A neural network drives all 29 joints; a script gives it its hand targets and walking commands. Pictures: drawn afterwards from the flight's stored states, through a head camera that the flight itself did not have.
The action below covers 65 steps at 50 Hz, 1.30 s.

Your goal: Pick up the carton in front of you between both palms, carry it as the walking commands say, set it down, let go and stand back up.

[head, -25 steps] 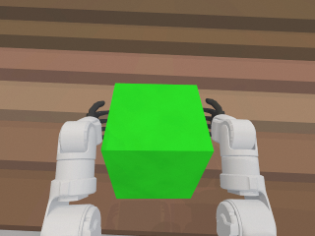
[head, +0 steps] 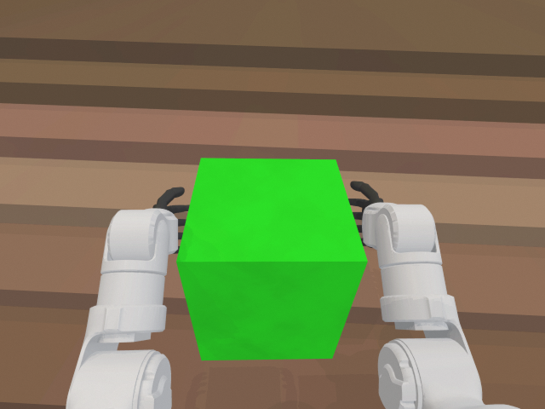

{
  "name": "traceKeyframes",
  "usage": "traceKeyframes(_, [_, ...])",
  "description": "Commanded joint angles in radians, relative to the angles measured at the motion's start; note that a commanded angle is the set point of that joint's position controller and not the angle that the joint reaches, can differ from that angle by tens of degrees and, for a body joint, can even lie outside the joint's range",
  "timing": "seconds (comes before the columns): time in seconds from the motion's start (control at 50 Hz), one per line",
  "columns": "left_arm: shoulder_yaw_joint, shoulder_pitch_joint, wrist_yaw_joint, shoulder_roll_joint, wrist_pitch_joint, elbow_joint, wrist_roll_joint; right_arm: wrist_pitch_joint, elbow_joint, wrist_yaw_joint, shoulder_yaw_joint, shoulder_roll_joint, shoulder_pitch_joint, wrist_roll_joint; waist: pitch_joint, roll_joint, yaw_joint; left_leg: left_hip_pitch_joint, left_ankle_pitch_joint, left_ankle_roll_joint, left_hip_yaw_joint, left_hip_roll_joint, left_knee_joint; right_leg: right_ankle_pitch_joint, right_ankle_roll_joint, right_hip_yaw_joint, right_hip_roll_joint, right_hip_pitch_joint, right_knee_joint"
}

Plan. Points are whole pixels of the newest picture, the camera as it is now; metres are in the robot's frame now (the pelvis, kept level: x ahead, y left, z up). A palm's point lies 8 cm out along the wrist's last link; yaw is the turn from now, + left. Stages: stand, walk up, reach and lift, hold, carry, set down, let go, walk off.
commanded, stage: carry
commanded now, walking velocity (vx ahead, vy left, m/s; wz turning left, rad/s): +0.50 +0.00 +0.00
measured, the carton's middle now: (268, 260) +0.34 +0.00 +0.06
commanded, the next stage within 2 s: none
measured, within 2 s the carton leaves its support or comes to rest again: neither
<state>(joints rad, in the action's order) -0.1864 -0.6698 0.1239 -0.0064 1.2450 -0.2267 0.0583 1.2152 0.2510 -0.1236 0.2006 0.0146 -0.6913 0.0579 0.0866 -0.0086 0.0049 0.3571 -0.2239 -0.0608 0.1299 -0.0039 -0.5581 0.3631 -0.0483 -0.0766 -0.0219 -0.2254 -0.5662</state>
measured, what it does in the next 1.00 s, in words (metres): climbs: right foot, then left foot 0.11 m higher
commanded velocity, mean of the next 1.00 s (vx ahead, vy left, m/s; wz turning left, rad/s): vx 0.50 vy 0.00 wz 0.00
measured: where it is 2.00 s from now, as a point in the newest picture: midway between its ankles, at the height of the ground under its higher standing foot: (262, 232)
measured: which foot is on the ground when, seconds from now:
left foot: down 0.00-0.60, up 0.62-0.92, down 0.94-1.00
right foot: down 0.00-0.22, up 0.24-0.46, down 0.48-0.96, up 0.98-1.00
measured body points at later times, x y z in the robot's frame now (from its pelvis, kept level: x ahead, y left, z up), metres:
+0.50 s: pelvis +0.11 +0.00 +0.00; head +0.12 +0.00 +0.45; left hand +0.50 +0.15 +0.17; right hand +0.50 -0.15 +0.17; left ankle +0.04 +0.09 -0.73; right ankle +0.16 -0.11 -0.66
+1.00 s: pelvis +0.36 -0.01 +0.04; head +0.43 -0.02 +0.48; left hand +0.76 +0.13 +0.16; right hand +0.75 -0.17 +0.16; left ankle +0.48 +0.05 -0.62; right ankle +0.18 -0.10 -0.61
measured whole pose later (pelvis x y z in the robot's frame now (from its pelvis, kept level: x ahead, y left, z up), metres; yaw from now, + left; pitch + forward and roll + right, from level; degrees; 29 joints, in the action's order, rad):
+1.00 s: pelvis +0.36 -0.01 +0.04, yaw +0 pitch +4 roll +3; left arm -0.33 -0.78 0.11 0.00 1.31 0.03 0.04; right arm 1.27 0.04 -0.15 0.25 -0.04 -0.84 0.10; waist -0.09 0.01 0.07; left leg 0.76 -0.28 -0.17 0.17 0.07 -0.98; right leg 0.28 -0.04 0.02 0.00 -0.26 -1.06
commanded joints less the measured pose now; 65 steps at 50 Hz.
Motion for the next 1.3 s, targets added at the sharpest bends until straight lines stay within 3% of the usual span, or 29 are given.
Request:
traceKeyframes(0.0, [0.546, -0.848, -0.221, 1.081, -0.044, 0.205, -0.446, -0.009, -0.165, 0.228, -0.566, -1.145, -0.803, -0.458, 0.307, 0.07, -0.017, -0.088, -0.178, -0.023, -0.106, -0.084, 0.013, 0.127, -0.062, 0.205, 0.181, 0.027, 0.182])
traceKeyframes(0.08, [0.546, -0.917, -0.194, 1.012, -0.009, 0.258, -0.459, 0.033, -0.2, 0.211, -0.56, -1.081, -0.853, -0.482, 0.215, 0.145, -0.038, 0.14, -0.201, -0.007, -0.033, -0.015, -0.141, 0.207, -0.157, 0.389, 0.304, 0.109, 0.248])
traceKeyframes(0.14, [0.517, -0.891, -0.181, 0.971, 0.03, 0.226, -0.448, 0.072, -0.143, 0.201, -0.516, -1.025, -0.819, -0.463, 0.29, 0.104, -0.024, -0.032, -0.104, -0.023, -0.017, -0.003, 0.003, -0.233, -0.105, 0.225, 0.243, 0.095, 0.089])
traceKeyframes(0.18, [0.502, -0.908, -0.18, 0.976, 0.054, 0.208, -0.445, 0.086, -0.084, 0.2, -0.48, -1.0, -0.783, -0.439, 0.362, -0.072, 0.039, -0.348, 0.092, -0.107, -0.26, -0.134, 0.079, -0.359, -0.003, 0.018, 0.091, -0.154, -0.217])
traceKeyframes(0.22, [0.473, -0.924, -0.184, 0.973, 0.071, 0.153, -0.437, 0.095, -0.039, 0.199, -0.436, -0.987, -0.744, -0.419, 0.362, -0.252, 0.077, -0.597, 0.477, -0.247, -0.571, -0.342, 0.148, 0.241, 0.038, -0.006, -0.012, -0.537, -0.501])
traceKeyframes(0.28, [0.443, -0.927, -0.191, 1.017, 0.067, 0.104, -0.425, 0.092, -0.124, 0.211, -0.455, -1.055, -0.901, -0.459, 0.344, -0.043, 0.058, -0.552, 0.303, -0.213, -0.498, -0.331, 0.149, 0.187, 0.012, 0.061, 0.062, -0.637, -0.639])
traceKeyframes(0.44, [0.431, -0.93, -0.176, 1.019, 0.082, 0.123, -0.397, 0.107, -0.168, 0.206, -0.471, -1.083, -0.939, -0.463, 0.348, -0.123, 0.046, -0.426, 0.234, -0.189, -0.287, -0.244, 0.154, -0.022, 0.025, 0.012, 0.081, -0.566, -0.502])
traceKeyframes(0.48, [0.437, -0.936, -0.185, 1.023, 0.08, 0.108, -0.392, 0.106, -0.148, 0.208, -0.481, -1.089, -0.932, -0.453, 0.33, -0.12, 0.055, -0.432, 0.346, -0.183, -0.271, -0.253, 0.138, -0.044, 0.009, 0.001, 0.074, -0.558, -0.415])
traceKeyframes(0.54, [0.449, -0.956, -0.186, 1.03, 0.073, 0.102, -0.397, 0.105, -0.153, 0.212, -0.505, -1.111, -0.974, -0.465, 0.382, -0.107, 0.023, -0.536, 1.054, -0.092, -0.109, -0.139, -0.143, -0.114, -0.017, -0.108, -0.049, -0.348, -0.008])
traceKeyframes(0.56, [0.444, -0.948, -0.187, 1.034, 0.07, 0.107, -0.39, 0.102, -0.154, 0.211, -0.508, -1.112, -0.956, -0.468, 0.473, -0.085, -0.059, -0.451, 1.03, -0.055, -0.055, -0.116, -0.357, -0.357, -0.022, -0.09, -0.031, -0.052, 0.236])
traceKeyframes(0.58, [0.433, -0.906, -0.186, 1.04, 0.068, 0.112, -0.386, 0.095, -0.166, 0.211, -0.51, -1.104, -0.955, -0.467, 0.469, -0.028, -0.14, -0.164, 0.716, -0.021, -0.048, -0.093, -0.536, -0.544, -0.021, -0.021, 0.045, 0.277, 0.335])
traceKeyframes(0.6, [0.425, -0.886, -0.189, 1.042, 0.069, 0.1, -0.392, 0.093, -0.142, 0.211, -0.502, -1.113, -0.925, -0.451, 0.406, 0.187, -0.058, 0.29, -0.184, 0.005, -0.056, -0.019, -0.682, -1.289, -0.033, 0.199, 0.242, 0.605, 0.077])
traceKeyframes(0.62, [0.419, -0.883, -0.192, 1.018, 0.067, 0.102, -0.388, 0.1, -0.092, 0.204, -0.476, -1.108, -0.875, -0.431, 0.514, 0.301, -0.077, 0.512, -0.3, 0.005, -0.093, 0.037, -0.875, -1.635, -0.129, 0.355, 0.352, 0.84, -0.056])
traceKeyframes(0.66, [0.454, -0.977, -0.202, 1.057, 0.051, 0.213, -0.415, 0.093, -0.162, 0.194, -0.465, -1.113, -0.917, -0.405, 0.52, 0.194, -0.102, 0.657, -0.266, -0.002, -0.135, 0.025, -1.126, -0.851, -0.256, 0.477, 0.379, 0.724, 0.088])
traceKeyframes(0.68, [0.486, -1.055, -0.207, 1.09, 0.046, 0.287, -0.447, 0.09, -0.203, 0.19, -0.477, -1.114, -0.962, -0.405, 0.436, 0.124, -0.094, 0.752, -0.269, -0.008, -0.142, 0.012, -1.2, -0.666, -0.246, 0.47, 0.353, 0.665, 0.124])
traceKeyframes(0.78, [0.56, -1.099, -0.22, 1.063, 0.052, 0.455, -0.519, 0.084, -0.294, 0.148, -0.51, -1.028, -0.88, -0.352, 0.343, 0.08, -0.096, 0.915, -0.347, -0.055, -0.037, -0.027, -1.241, -0.549, -0.178, 0.319, 0.274, 0.617, 0.178])
traceKeyframes(0.84, [0.565, -1.005, -0.231, 1.018, 0.064, 0.42, -0.506, 0.092, -0.268, 0.138, -0.515, -0.982, -0.817, -0.305, 0.302, 0.088, -0.06, 0.64, -0.337, -0.056, 0.015, -0.034, -0.781, -0.761, -0.148, 0.159, 0.207, 0.382, 0.283])
traceKeyframes(0.86, [0.562, -1.007, -0.237, 1.014, 0.07, 0.402, -0.496, 0.093, -0.25, 0.137, -0.524, -0.982, -0.792, -0.301, 0.328, 0.092, -0.036, 0.351, -0.243, -0.07, 0.097, 0.054, -0.566, -1.212, -0.13, 0.053, 0.165, 0.219, 0.256])
traceKeyframes(0.88, [0.557, -0.965, -0.241, 1.017, 0.074, 0.363, -0.478, 0.095, -0.229, 0.14, -0.536, -0.991, -0.772, -0.303, 0.403, 0.227, 0.007, 0.174, -0.149, -0.08, 0.153, 0.127, -0.531, -1.613, -0.123, 0.019, 0.185, 0.205, 0.175])
traceKeyframes(0.9, [0.559, -0.947, -0.246, 1.022, 0.073, 0.345, -0.466, 0.091, -0.242, 0.147, -0.561, -1.012, -0.79, -0.318, 0.489, 0.297, 0.087, 0.034, -0.08, -0.085, 0.14, 0.136, -0.45, -1.768, -0.103, 0.0, 0.217, 0.241, 0.024])
traceKeyframes(0.92, [0.569, -0.961, -0.251, 1.03, 0.071, 0.341, -0.462, 0.082, -0.261, 0.157, -0.581, -1.036, -0.801, -0.338, 0.605, 0.233, 0.208, -0.19, 0.083, -0.079, 0.102, 0.134, -0.218, -1.737, -0.055, -0.051, 0.204, 0.256, -0.257])
traceKeyframes(0.94, [0.583, -0.967, -0.254, 1.041, 0.059, 0.346, -0.449, 0.067, -0.288, 0.173, -0.602, -1.055, -0.821, -0.364, 0.662, 0.062, 0.241, -0.467, 0.239, -0.097, -0.08, 0.099, -0.044, -1.204, -0.03, 0.008, 0.127, 0.023, -0.537])
traceKeyframes(0.96, [0.593, -0.929, -0.25, 1.053, 0.053, 0.371, -0.426, 0.056, -0.283, 0.186, -0.625, -1.069, -0.797, -0.378, 0.766, -0.396, 0.162, -0.704, 0.93, -0.345, -0.783, -0.286, 0.087, -0.028, 0.066, 0.059, -0.164, -0.324, -1.033])
traceKeyframes(0.98, [0.555, -0.917, -0.238, 0.998, 0.05, 0.33, -0.379, 0.062, -0.289, 0.202, -0.646, -1.142, -0.83, -0.438, 0.821, -0.188, 0.118, -0.694, 0.984, -0.352, -0.749, -0.266, -0.033, -0.061, 0.008, 0.279, -0.113, -0.294, -1.246])
traceKeyframes(1.02, [0.515, -0.878, -0.216, 0.967, 0.035, 0.359, -0.325, 0.045, -0.363, 0.228, -0.695, -1.189, -0.932, -0.518, 0.645, -0.029, 0.089, -0.591, 0.441, -0.275, -0.686, -0.243, 0.009, -0.035, -0.027, 0.228, -0.058, -0.53, -1.256])
traceKeyframes(1.08, [0.467, -0.846, -0.187, 0.908, 0.025, 0.346, -0.263, 0.042, -0.383, 0.252, -0.72, -1.211, -1.005, -0.597, 0.483, 0.009, 0.087, -0.514, 0.164, -0.211, -0.565, -0.189, 0.095, -0.017, -0.046, 0.157, -0.011, -0.642, -1.132])
traceKeyframes(1.16, [0.444, -0.783, -0.17, 0.844, 0.028, 0.26, -0.212, 0.055, -0.334, 0.258, -0.673, -1.155, -1.016, -0.597, 0.437, -0.013, 0.105, -0.559, 0.424, -0.241, -0.507, -0.253, 0.126, 0.096, -0.051, 0.047, 0.009, -0.782, -1.125])
traceKeyframes(1.22, [0.431, -0.813, -0.164, 0.809, 0.057, 0.196, -0.211, 0.084, -0.214, 0.261, -0.597, -1.095, -0.972, -0.562, 0.385, -0.057, 0.141, -0.702, 0.297, -0.276, -0.541, -0.293, 0.16, 0.169, -0.065, 0.066, 0.057, -1.098, -1.332])
traceKeyframes(1.28, [0.412, -0.872, -0.15, 0.796, 0.087, 0.145, -0.215, 0.106, -0.113, 0.272, -0.518, -1.055, -0.978, -0.537, 0.283, -0.029, 0.087, -0.508, 0.184, -0.208, -0.407, -0.211, 0.262, 0.133, -0.043, -0.004, 0.097, -1.029, -1.155])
